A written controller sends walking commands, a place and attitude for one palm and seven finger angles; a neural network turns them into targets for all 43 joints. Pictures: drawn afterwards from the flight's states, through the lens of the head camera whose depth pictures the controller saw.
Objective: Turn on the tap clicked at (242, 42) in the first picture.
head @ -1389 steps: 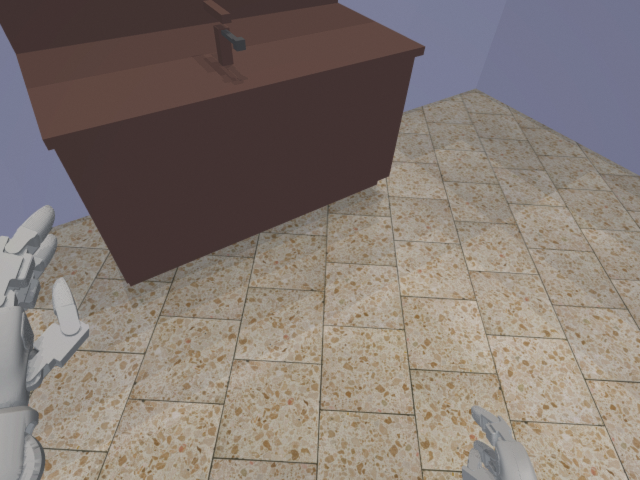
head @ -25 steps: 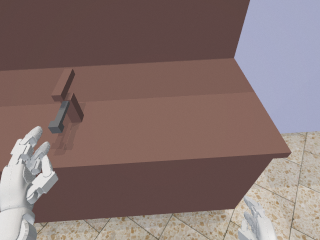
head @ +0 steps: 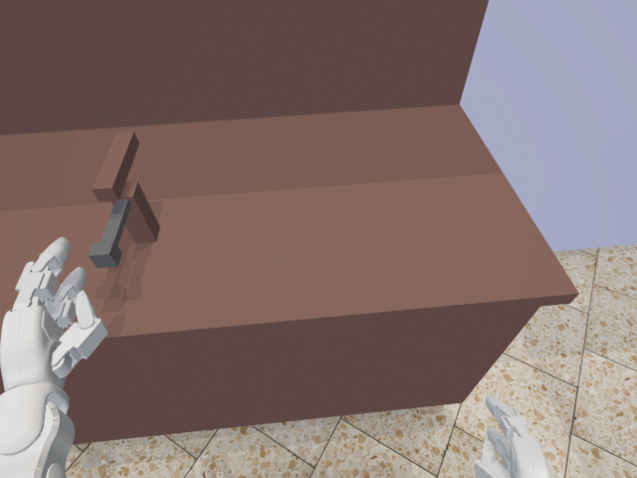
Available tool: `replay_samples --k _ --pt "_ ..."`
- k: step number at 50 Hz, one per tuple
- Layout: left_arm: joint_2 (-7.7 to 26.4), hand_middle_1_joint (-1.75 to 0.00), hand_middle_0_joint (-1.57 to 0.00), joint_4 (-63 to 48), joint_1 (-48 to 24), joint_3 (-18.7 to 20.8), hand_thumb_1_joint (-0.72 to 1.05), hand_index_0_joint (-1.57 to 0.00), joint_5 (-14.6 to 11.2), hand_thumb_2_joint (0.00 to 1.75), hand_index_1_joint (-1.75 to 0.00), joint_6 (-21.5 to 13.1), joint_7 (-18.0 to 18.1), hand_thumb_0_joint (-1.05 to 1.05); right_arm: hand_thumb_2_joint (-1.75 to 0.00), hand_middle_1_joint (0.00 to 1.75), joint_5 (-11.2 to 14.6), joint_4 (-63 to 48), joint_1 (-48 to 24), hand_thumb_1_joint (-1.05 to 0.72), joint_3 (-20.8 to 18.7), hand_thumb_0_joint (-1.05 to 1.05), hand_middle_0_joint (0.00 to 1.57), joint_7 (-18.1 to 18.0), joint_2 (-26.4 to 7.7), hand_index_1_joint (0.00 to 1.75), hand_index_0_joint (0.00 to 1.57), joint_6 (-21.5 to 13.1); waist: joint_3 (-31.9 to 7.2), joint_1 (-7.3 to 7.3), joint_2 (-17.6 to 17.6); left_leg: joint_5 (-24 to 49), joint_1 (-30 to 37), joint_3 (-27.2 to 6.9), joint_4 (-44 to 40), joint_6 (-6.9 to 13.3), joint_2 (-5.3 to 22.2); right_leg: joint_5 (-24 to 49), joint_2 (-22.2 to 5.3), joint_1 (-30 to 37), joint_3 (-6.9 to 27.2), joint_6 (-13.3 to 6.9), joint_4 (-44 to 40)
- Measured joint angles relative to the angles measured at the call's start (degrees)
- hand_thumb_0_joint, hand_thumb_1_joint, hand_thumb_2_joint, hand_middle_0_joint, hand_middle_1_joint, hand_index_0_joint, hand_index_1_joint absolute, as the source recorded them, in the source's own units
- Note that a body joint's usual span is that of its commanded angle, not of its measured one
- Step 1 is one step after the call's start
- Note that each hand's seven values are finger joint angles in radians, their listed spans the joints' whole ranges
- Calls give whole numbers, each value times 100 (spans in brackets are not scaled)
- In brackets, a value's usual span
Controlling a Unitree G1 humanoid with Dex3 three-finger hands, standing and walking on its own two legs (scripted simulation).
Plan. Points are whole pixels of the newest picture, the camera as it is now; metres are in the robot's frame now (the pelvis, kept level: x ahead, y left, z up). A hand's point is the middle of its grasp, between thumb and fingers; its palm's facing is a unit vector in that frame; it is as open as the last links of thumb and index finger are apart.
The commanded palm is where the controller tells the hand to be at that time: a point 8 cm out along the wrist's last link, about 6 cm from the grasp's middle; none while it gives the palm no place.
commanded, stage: reach beside the lever's end, fingers flat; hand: left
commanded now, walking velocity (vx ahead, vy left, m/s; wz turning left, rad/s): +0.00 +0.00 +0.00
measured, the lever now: (105, 254) +0.37 +0.34 +0.06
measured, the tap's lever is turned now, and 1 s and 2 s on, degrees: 0 0 1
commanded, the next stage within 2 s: push the lever round in 1.32 s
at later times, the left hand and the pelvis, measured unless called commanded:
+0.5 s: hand (90, 294) +0.29 +0.32 +0.08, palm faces +0.45 -0.88 -0.12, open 7.7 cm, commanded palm +0.26 +0.36 +0.07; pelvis +0.00 -0.01 -0.01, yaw +0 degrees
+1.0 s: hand (77, 273) +0.34 +0.38 +0.05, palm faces +0.42 -0.90 -0.12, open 7.8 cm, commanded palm +0.29 +0.41 +0.05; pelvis -0.01 +0.01 -0.02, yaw -1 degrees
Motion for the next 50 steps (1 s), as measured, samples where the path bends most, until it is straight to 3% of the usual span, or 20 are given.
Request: replay_samples --k 8,24,34,42,50 --pt "119 -24 -18 696 -534 185 90 -19 26 90 -24 -151 -157 2 -90 30 -1 63 -47 -90 -3 2 21 -46 -51 30 20 75 46 -14 -1 -1 -107 -20 50 -13 5 -10 4 -106 -21 -20 58" --pt "703 -20 -17 2402 -1550 939 90 -17 -9 90 -20 -375 -754 2 -90 30 11 93 82 -90 -93 2 21 -69 -159 30 20 388 -19 -169 -43 -84 -419 -16 203 -69 108 -53 108 -426 -22 -88 177" --pt "1083 -17 -16 3360 -2037 1453 90 -17 46 90 -18 -733 -1170 2 -90 30 -16 149 223 -90 -156 1 21 -26 -215 30 20 598 -32 -263 -100 -192 -784 -33 495 -67 147 -100 147 -749 -43 -89 366" --pt "1524 -16 -15 4304 -2662 1673 90 -16 91 90 -16 -922 -1571 2 -90 30 -19 138 307 -90 -115 1 21 -1 -261 30 20 723 -77 -361 -138 -274 -1231 -36 815 -19 132 -124 133 -1148 -48 -43 580" --pt "1767 -15 -15 4741 -3136 1786 90 -16 261 90 -15 -1136 -1647 2 -90 30 -93 26 432 -90 -93 1 21 88 -276 30 20 845 -107 -466 -191 -361 -1674 9 1117 57 118 -132 122 -1554 -4 28 768"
